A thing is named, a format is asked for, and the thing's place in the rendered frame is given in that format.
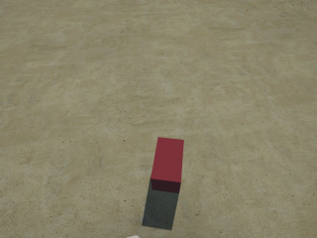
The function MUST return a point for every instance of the carton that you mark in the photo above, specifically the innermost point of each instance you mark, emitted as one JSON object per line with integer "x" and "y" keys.
{"x": 167, "y": 166}

